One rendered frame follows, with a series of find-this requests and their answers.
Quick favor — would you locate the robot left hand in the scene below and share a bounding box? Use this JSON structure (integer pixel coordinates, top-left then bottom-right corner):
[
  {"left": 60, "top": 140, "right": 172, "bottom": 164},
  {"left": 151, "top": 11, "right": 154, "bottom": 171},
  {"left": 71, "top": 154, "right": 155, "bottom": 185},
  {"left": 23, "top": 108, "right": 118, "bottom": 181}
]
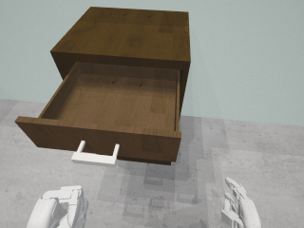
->
[{"left": 26, "top": 185, "right": 89, "bottom": 228}]

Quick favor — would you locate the handle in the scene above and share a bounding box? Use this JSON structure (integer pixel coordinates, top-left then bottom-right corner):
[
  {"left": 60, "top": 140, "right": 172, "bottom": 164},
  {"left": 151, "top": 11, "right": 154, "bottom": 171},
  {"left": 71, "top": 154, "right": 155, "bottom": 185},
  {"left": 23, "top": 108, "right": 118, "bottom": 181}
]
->
[{"left": 71, "top": 141, "right": 120, "bottom": 168}]

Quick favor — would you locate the robot right hand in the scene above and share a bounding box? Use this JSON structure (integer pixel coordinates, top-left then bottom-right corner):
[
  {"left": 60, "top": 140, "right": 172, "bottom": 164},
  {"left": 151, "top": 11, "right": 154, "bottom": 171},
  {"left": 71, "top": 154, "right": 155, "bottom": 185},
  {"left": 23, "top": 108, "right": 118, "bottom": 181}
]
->
[{"left": 221, "top": 177, "right": 262, "bottom": 228}]

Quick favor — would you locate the drawer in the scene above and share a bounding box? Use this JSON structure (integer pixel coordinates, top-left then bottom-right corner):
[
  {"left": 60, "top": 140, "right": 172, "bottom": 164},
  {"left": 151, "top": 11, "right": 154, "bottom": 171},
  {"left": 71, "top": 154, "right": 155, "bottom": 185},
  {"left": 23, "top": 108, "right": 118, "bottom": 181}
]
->
[{"left": 15, "top": 62, "right": 181, "bottom": 162}]

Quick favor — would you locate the cabinet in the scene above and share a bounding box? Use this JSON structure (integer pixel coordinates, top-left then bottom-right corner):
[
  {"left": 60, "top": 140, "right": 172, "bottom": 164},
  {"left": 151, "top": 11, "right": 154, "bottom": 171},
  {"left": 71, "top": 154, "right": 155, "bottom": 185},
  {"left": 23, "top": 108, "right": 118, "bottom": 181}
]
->
[{"left": 50, "top": 7, "right": 191, "bottom": 165}]

